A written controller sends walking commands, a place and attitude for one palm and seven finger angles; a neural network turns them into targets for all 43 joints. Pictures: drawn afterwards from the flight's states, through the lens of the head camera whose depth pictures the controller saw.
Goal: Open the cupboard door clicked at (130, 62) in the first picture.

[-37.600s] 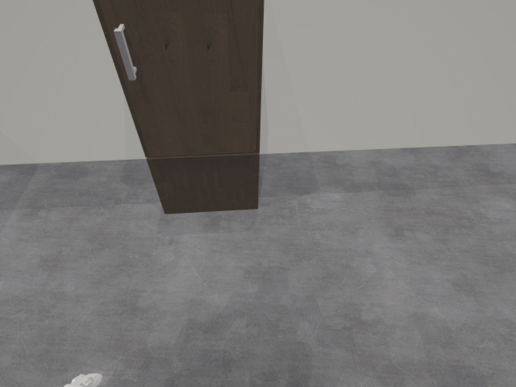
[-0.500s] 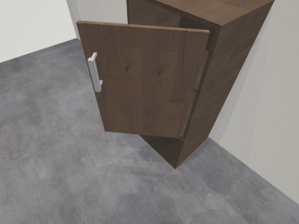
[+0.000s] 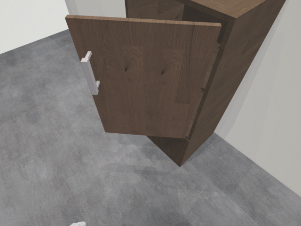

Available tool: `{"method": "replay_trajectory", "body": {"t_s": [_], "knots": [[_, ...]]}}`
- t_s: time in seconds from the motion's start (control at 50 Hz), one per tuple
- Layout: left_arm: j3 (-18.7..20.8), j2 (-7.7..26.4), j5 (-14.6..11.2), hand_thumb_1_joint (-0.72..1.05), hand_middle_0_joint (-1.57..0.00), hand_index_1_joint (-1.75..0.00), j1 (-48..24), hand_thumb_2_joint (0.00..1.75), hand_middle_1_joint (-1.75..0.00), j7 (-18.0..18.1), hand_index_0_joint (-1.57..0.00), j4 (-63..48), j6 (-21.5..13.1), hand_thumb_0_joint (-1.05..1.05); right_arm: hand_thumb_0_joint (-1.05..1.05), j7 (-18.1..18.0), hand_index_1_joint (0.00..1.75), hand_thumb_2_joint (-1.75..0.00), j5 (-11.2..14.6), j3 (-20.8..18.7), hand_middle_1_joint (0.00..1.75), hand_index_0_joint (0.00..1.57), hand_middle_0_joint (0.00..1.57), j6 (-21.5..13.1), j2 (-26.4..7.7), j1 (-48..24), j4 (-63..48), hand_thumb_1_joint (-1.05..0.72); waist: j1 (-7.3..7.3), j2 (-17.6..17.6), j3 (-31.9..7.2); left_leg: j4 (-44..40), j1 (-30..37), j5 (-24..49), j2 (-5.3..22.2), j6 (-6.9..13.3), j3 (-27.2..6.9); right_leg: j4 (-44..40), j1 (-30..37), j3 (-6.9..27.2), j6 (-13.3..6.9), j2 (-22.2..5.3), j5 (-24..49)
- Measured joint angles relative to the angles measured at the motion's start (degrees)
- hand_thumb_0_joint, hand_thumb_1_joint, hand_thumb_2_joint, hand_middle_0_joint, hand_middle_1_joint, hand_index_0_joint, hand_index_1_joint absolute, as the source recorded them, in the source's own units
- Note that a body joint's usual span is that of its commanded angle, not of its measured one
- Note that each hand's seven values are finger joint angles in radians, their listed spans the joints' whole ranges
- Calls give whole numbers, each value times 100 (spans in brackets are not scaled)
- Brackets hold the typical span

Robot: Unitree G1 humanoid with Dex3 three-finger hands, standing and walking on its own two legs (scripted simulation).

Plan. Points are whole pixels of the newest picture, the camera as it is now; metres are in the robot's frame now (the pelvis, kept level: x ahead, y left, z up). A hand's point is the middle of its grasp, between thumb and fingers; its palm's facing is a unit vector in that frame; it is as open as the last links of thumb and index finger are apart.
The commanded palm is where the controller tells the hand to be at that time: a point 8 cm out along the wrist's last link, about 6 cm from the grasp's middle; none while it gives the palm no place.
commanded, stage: come to a stop and stand still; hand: left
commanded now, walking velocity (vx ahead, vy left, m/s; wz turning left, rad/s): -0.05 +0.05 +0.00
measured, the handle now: (92, 73) +0.55 +0.22 +0.07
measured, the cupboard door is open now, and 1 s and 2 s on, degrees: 42 42 42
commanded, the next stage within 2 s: look again from close up in 1.22 s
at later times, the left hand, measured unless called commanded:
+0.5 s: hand out of the picture -0.01 +0.22 -0.15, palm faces -0.02 -0.96 -0.30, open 7.3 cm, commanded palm none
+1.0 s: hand out of the picture +0.05 +0.16 -0.15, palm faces -0.02 -0.97 -0.25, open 7.2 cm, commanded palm none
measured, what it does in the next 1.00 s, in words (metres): stands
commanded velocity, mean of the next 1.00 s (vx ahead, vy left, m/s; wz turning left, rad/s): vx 0.00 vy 0.00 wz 0.00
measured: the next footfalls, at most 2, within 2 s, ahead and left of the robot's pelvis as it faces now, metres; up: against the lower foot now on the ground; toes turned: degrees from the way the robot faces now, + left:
none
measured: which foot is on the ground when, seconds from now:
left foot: down 0.00-1.00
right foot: down 0.00-1.00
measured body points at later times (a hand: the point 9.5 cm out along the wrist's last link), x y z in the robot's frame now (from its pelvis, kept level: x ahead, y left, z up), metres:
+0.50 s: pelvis -0.01 +0.02 +0.01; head -0.01 -0.02 +0.46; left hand +0.00 +0.27 -0.13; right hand +0.02 -0.21 -0.16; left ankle -0.03 +0.12 -0.73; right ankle +0.02 -0.10 -0.73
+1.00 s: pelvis +0.01 -0.02 +0.01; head +0.03 -0.05 +0.46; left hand +0.05 +0.21 -0.13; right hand -0.02 -0.23 -0.16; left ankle -0.03 +0.12 -0.73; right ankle +0.02 -0.10 -0.73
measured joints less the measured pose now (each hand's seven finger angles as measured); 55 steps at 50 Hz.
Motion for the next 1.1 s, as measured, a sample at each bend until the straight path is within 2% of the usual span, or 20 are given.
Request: {"method": "replay_trajectory", "body": {"t_s": [0.08, 0.12, 0.16, 0.24, 0.46, 0.76, 0.9, 1.1], "knots": [[31, -24, -31, 91, -20, -30, 2, 90, -30, -26, -20, -33, 138, 0, 1, 3, 30, -90, -54, -45, 30, 20, 20, -35, -62, -259, -136, -92, 91, -192, -26, -729, 110, 1015, 65, -13, 135, 171, -70, 102, 99, -55, -19], [73, -18, -53, 92, -20, -30, 58, 90, -30, -28, -21, -17, 242, 0, 1, 19, 30, -90, -90, -41, 30, 20, 20, -59, -74, -278, -200, -93, 155, -289, -93, -785, 171, 993, 29, 74, 225, 109, -34, 193, 167, -72, -17], [2, -14, -71, 93, -21, -30, 165, 90, -30, 21, -21, -9, 198, -1, 1, 54, 30, -90, -60, -37, 30, 20, 20, -21, -163, -279, -380, -93, 191, -198, -173, -650, 68, 888, 85, 117, 240, -17, -33, 227, 156, -13, 193], [-112, 17, -47, 93, -21, -30, 475, 90, -30, -52, -21, 104, 197, -1, 1, 92, 30, -90, -84, -22, 30, 20, 20, -43, -314, -227, -818, -92, 134, 24, -319, -608, 96, 831, 56, 185, 320, -1, -19, 313, 216, -34, 147], [-176, 67, -33, 91, -20, -30, 934, 90, -30, -152, -20, 333, 185, 0, 0, 141, 30, -90, -103, 123, 30, 20, 20, -72, -554, -37, -857, -94, 223, 398, -383, -1413, 446, 1250, -103, 219, 429, -449, 145, 426, 271, -121, 394], [-240, -199, -78, 91, -20, -30, 578, 90, -30, -134, -21, 665, 8, 0, 1, 124, 30, -90, -92, 265, 30, 20, 20, -111, -366, 210, -29, -91, 103, 396, -186, -1736, 677, 1342, 42, -12, 296, -556, 314, 271, 75, 25, 293], [-180, -132, -88, 93, -21, -30, 402, 90, -30, -109, -21, 690, -39, 1, 1, 99, 30, -90, -100, 262, 30, 20, 20, -121, -223, 236, 140, -91, 64, 327, -185, -1743, 710, 1309, 170, -137, 218, -585, 378, 176, -43, 144, 231], [-132, -112, -89, 93, -21, -30, 363, 90, -30, -93, -21, 687, -58, 0, 0, 64, 30, -90, -99, 217, 30, 20, 20, -134, -181, 146, 172, -91, 82, 284, -201, -1776, 765, 1289, 305, -257, 136, -681, 483, 78, -151, 273, 203]]}}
